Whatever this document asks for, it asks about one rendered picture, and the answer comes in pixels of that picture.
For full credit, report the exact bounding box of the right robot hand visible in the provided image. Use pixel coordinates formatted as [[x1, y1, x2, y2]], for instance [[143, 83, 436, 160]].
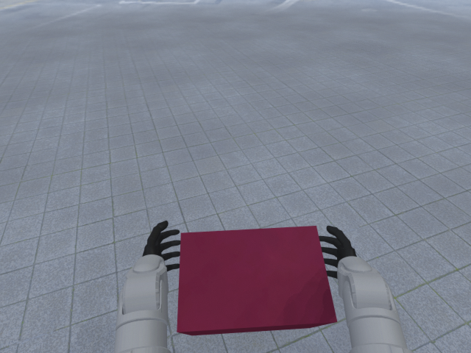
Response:
[[319, 226, 357, 278]]

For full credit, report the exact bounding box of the carton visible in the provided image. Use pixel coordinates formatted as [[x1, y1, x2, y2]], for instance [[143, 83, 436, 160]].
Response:
[[177, 226, 337, 335]]

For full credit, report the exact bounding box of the robot right forearm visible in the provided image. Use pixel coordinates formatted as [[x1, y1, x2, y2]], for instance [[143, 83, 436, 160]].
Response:
[[337, 256, 413, 353]]

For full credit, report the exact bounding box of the left robot hand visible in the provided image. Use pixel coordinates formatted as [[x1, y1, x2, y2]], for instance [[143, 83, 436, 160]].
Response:
[[142, 221, 180, 271]]

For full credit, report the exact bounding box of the robot left forearm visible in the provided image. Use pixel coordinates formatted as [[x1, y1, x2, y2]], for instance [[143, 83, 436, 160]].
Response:
[[114, 254, 171, 353]]

